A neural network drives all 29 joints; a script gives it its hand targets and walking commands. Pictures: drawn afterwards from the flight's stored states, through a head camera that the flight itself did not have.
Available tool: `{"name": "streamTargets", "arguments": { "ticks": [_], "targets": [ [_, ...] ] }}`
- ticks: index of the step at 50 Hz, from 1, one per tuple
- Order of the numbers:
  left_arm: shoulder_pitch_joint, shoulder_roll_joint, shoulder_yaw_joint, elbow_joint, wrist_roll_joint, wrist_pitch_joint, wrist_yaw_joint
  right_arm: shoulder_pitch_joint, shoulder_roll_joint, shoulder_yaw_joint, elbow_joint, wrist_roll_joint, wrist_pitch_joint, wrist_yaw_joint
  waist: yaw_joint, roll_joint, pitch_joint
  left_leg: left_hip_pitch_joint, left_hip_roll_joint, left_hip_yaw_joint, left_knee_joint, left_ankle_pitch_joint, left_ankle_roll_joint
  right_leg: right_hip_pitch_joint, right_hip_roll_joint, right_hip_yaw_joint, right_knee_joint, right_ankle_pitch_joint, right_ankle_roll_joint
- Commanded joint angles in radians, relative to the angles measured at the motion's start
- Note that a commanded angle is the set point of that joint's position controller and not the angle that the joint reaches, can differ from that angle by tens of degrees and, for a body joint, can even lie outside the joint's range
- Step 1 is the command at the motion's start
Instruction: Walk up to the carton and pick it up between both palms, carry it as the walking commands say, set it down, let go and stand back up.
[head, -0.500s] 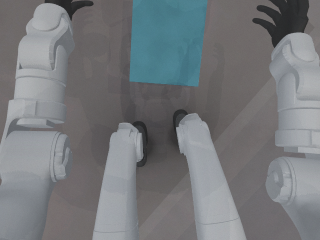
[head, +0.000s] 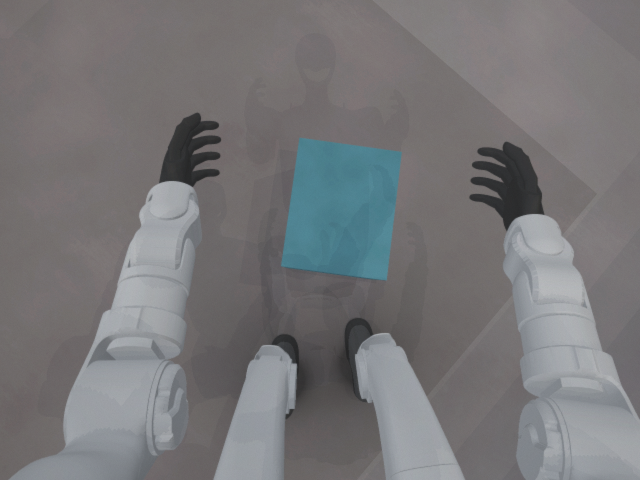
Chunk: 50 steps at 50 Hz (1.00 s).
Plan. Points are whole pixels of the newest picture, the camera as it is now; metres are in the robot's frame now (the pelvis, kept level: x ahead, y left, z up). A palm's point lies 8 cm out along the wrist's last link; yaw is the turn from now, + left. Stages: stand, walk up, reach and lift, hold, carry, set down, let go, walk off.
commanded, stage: let go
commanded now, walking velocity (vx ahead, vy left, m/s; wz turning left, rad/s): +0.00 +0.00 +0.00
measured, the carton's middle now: (338, 215) +0.47 -0.06 -0.57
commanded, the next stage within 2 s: stand in 1.12 s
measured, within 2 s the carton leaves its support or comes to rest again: neither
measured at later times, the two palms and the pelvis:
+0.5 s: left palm (81, 321) +0.31 +0.21 -0.01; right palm (596, 362) +0.25 -0.23 +0.01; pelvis +0.09 +0.00 +0.08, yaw -1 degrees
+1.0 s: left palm (24, 437) +0.23 +0.24 +0.01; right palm (597, 388) +0.23 -0.22 +0.02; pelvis +0.08 +0.01 +0.09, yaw -1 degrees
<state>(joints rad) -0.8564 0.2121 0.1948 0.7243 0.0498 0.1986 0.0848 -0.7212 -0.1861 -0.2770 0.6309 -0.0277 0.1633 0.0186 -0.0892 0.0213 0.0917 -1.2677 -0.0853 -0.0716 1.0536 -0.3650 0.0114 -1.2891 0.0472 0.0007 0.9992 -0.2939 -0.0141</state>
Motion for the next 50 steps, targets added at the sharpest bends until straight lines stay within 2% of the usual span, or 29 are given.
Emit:
{"name": "streamTargets", "arguments": {
  "ticks": [1, 3, 6, 7, 8, 9, 12, 14, 15, 16, 17, 18, 19, 21, 22, 23, 26, 27, 28, 30, 32, 33, 35, 42, 43, 47, 48, 49, 50],
  "targets": [
    [-0.069, 0.102, 0.003, -0.237, 0.021, -0.035, 0.017, 0.044, -0.147, 0.009, -0.154, 0.016, -0.036, 0.036, -0.036, 0.057, -1.127, 0.555, 0.012, 0.022, -0.159, 0.365, -0.042, 0.699, -0.005, 0.003, -0.095, 0.433, 0.030],
    [0.141, 0.058, -0.026, -0.332, 0.035, -0.047, 0.020, 0.245, -0.153, 0.040, -0.218, 0.021, -0.051, 0.052, -0.035, 0.023, -1.146, 0.658, 0.026, 0.007, -0.218, 0.441, -0.045, 0.788, -0.005, 0.012, -0.135, 0.485, 0.028],
    [0.179, 0.037, -0.059, -0.417, -0.004, -0.068, 0.011, 0.228, -0.228, 0.027, -0.378, 0.020, -0.074, 0.064, -0.045, 0.008, -1.078, 0.624, 0.027, 0.005, -0.243, 0.398, -0.036, 0.879, -0.010, 0.051, -0.166, 0.522, 0.019],
    [0.237, 0.042, -0.062, -0.430, -0.006, -0.081, 0.008, 0.308, -0.167, 0.060, -0.360, 0.025, -0.079, 0.066, -0.041, -0.037, -1.047, 0.634, 0.021, 0.018, -0.255, 0.368, -0.022, 0.936, -0.010, 0.050, -0.172, 0.522, 0.032],
    [0.256, 0.049, -0.051, -0.433, 0.001, -0.090, 0.003, 0.332, -0.183, 0.053, -0.383, 0.024, -0.089, 0.067, -0.039, -0.019, -1.002, 0.583, 0.019, 0.033, -0.269, 0.352, -0.028, 0.997, -0.017, 0.068, -0.189, 0.567, 0.026],
    [0.323, 0.056, -0.046, -0.438, 0.019, -0.101, 0.001, 0.405, -0.151, 0.081, -0.371, 0.028, -0.093, 0.071, -0.006, -0.010, -0.967, 0.616, 0.018, 0.027, -0.298, 0.377, -0.026, 1.010, -0.018, 0.059, -0.197, 0.568, 0.037],
    [0.406, 0.035, -0.073, -0.436, -0.023, -0.131, -0.012, 0.494, -0.129, 0.116, -0.342, 0.052, -0.111, 0.074, -0.004, -0.016, -0.847, 0.644, 0.021, 0.038, -0.343, 0.351, -0.024, 1.070, -0.028, 0.059, -0.239, 0.559, 0.042],
    [0.585, 0.056, -0.054, -0.403, 0.009, -0.150, -0.015, 0.630, -0.123, 0.136, -0.361, 0.039, -0.132, 0.071, 0.029, -0.031, -0.816, 0.700, 0.025, 0.040, -0.366, 0.414, -0.037, 1.099, -0.032, 0.057, -0.271, 0.605, 0.049],
    [0.578, 0.058, -0.048, -0.354, 0.007, -0.155, -0.023, 0.638, -0.120, 0.133, -0.307, 0.031, -0.134, 0.067, 0.015, -0.013, -0.713, 0.674, 0.033, 0.032, -0.384, 0.400, -0.038, 1.074, -0.041, 0.063, -0.291, 0.583, 0.046],
    [0.658, 0.062, -0.034, -0.358, 0.013, -0.160, -0.025, 0.687, -0.109, 0.161, -0.315, 0.047, -0.143, 0.069, 0.042, -0.004, -0.688, 0.725, 0.032, 0.034, -0.402, 0.429, -0.041, 1.081, -0.042, 0.063, -0.316, 0.594, 0.048],
    [0.685, 0.035, -0.055, -0.350, -0.002, -0.172, -0.033, 0.714, -0.102, 0.170, -0.331, 0.051, -0.153, 0.068, 0.027, -0.005, -0.657, 0.761, 0.043, 0.032, -0.415, 0.426, -0.039, 1.088, -0.037, 0.052, -0.323, 0.550, 0.049],
    [0.759, 0.035, -0.057, -0.374, 0.003, -0.184, -0.039, 0.787, -0.095, 0.200, -0.347, 0.056, -0.160, 0.064, 0.042, 0.004, -0.649, 0.802, 0.046, 0.025, -0.423, 0.453, -0.039, 1.118, -0.036, 0.052, -0.343, 0.561, 0.052],
    [0.831, 0.033, -0.055, -0.426, 0.011, -0.195, -0.043, 0.884, -0.112, 0.169, -0.361, 0.023, -0.168, 0.060, 0.019, -0.007, -0.695, 0.887, 0.051, 0.016, -0.435, 0.525, -0.050, 1.148, -0.032, 0.058, -0.363, 0.607, 0.054],
    [0.856, 0.056, -0.045, -0.329, -0.001, -0.196, -0.047, 0.851, -0.110, 0.190, -0.345, 0.041, -0.177, 0.045, 0.039, -0.019, -0.512, 0.862, 0.049, 0.022, -0.487, 0.516, -0.035, 1.114, -0.034, 0.048, -0.411, 0.607, 0.061],
    [0.874, 0.062, -0.046, -0.380, 0.009, -0.206, -0.061, 0.876, -0.111, 0.180, -0.359, 0.034, -0.182, 0.044, 0.053, 0.006, -0.522, 0.905, 0.049, 0.019, -0.501, 0.511, -0.037, 1.158, -0.037, 0.051, -0.429, 0.583, 0.057],
    [0.960, 0.043, -0.070, -0.404, 0.002, -0.214, -0.065, 0.964, -0.112, 0.194, -0.385, 0.027, -0.187, 0.047, 0.034, -0.004, -0.531, 0.974, 0.062, 0.011, -0.521, 0.571, -0.035, 1.176, -0.026, 0.041, -0.449, 0.580, 0.059],
    [0.925, 0.067, -0.072, -0.357, -0.025, -0.218, -0.079, 0.901, -0.137, 0.183, -0.375, 0.029, -0.190, 0.037, 0.037, -0.004, -0.380, 0.969, 0.072, -0.003, -0.551, 0.576, -0.027, 1.140, -0.019, 0.029, -0.485, 0.504, 0.056],
    [1.039, 0.056, -0.090, -0.379, -0.034, -0.221, -0.085, 1.027, -0.122, 0.209, -0.385, 0.038, -0.188, 0.041, 0.050, 0.017, -0.414, 1.037, 0.079, 0.001, -0.575, 0.601, -0.027, 1.228, -0.020, 0.030, -0.498, 0.503, 0.047],
    [0.961, 0.072, -0.076, -0.371, -0.050, -0.217, -0.083, 0.940, -0.141, 0.196, -0.383, 0.038, -0.185, 0.042, 0.043, -0.021, -0.343, 1.020, 0.079, -0.010, -0.580, 0.594, -0.023, 1.179, -0.014, 0.027, -0.507, 0.467, 0.052],
    [0.987, 0.080, -0.091, -0.377, -0.069, -0.211, -0.098, 0.933, -0.157, 0.189, -0.386, 0.033, -0.173, 0.046, 0.047, -0.017, -0.288, 1.043, 0.088, -0.009, -0.602, 0.565, -0.029, 1.178, -0.008, 0.016, -0.520, 0.388, 0.043],
    [1.039, 0.090, -0.098, -0.398, -0.079, -0.199, -0.103, 0.970, -0.163, 0.194, -0.393, 0.036, -0.161, 0.049, 0.050, 0.004, -0.294, 1.082, 0.084, -0.011, -0.601, 0.594, -0.033, 1.197, -0.006, 0.014, -0.531, 0.382, 0.039],
    [1.073, 0.085, -0.096, -0.411, -0.073, -0.191, -0.102, 1.020, -0.158, 0.212, -0.375, 0.044, -0.151, 0.053, 0.056, 0.050, -0.286, 1.115, 0.089, -0.019, -0.605, 0.606, -0.034, 1.203, -0.007, 0.015, -0.532, 0.367, 0.027],
    [1.052, 0.082, -0.116, -0.417, -0.091, -0.180, -0.114, 0.954, -0.152, 0.200, -0.366, 0.030, -0.132, 0.050, 0.049, 0.012, -0.186, 1.104, 0.081, -0.012, -0.627, 0.514, -0.026, 1.199, -0.006, 0.011, -0.545, 0.308, 0.031],
    [1.055, 0.102, -0.124, -0.438, -0.070, -0.124, -0.129, 0.951, -0.158, 0.196, -0.354, 0.008, -0.068, 0.047, 0.071, -0.003, -0.090, 1.091, 0.079, -0.001, -0.650, 0.359, -0.018, 1.248, 0.006, -0.001, -0.556, 0.233, 0.023],
    [1.044, 0.093, -0.131, -0.429, -0.073, -0.123, -0.137, 0.932, -0.152, 0.192, -0.340, 0.004, -0.059, 0.041, 0.050, -0.017, -0.050, 1.069, 0.089, -0.008, -0.670, 0.315, -0.014, 1.257, 0.011, 0.001, -0.556, 0.219, 0.022],
    [1.041, 0.096, -0.118, -0.471, -0.062, -0.124, -0.128, 0.898, -0.168, 0.179, -0.395, 0.000, -0.014, 0.039, 0.098, 0.009, -0.084, 1.069, 0.098, -0.002, -0.649, 0.339, -0.023, 1.259, 0.022, 0.001, -0.527, 0.197, 0.031],
    [1.031, 0.093, -0.130, -0.444, -0.061, -0.121, -0.125, 0.898, -0.166, 0.174, -0.365, -0.014, 0.006, 0.028, 0.076, 0.029, -0.075, 1.091, 0.106, -0.007, -0.648, 0.327, -0.024, 1.242, 0.027, 0.007, -0.518, 0.179, 0.024],
    [1.044, 0.104, -0.132, -0.432, -0.072, -0.123, -0.117, 0.892, -0.165, 0.199, -0.389, -0.006, 0.024, 0.021, 0.095, -0.010, -0.071, 1.100, 0.109, -0.004, -0.628, 0.376, -0.019, 1.220, 0.026, 0.008, -0.511, 0.184, 0.026],
    [1.043, 0.105, -0.139, -0.433, -0.081, -0.129, -0.120, 0.924, -0.152, 0.200, -0.361, -0.010, 0.041, 0.014, 0.088, 0.018, -0.071, 1.111, 0.111, 0.000, -0.609, 0.362, -0.017, 1.227, 0.021, 0.037, -0.514, 0.183, 0.013]
  ]
}}
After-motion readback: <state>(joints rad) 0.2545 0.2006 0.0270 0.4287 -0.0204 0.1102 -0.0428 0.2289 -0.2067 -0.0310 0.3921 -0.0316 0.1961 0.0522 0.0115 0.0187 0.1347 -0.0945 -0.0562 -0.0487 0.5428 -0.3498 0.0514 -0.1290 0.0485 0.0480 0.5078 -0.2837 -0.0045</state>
